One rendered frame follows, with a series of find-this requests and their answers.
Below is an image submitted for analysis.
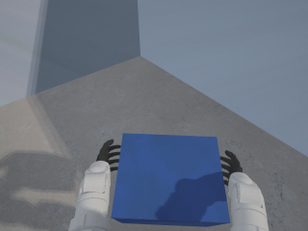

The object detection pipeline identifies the robot right hand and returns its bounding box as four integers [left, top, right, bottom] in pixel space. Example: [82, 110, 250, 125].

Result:
[219, 150, 243, 186]

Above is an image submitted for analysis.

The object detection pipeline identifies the right robot forearm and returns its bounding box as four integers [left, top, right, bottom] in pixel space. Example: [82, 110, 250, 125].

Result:
[228, 172, 269, 231]

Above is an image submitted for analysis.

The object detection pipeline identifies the robot left hand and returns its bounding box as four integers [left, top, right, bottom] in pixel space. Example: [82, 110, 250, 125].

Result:
[96, 139, 121, 171]

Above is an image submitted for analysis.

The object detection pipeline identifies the left robot forearm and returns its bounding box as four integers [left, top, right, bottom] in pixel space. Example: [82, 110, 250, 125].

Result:
[68, 161, 111, 231]

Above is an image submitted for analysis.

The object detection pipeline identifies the carton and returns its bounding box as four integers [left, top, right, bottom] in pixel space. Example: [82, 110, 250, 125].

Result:
[111, 133, 231, 227]

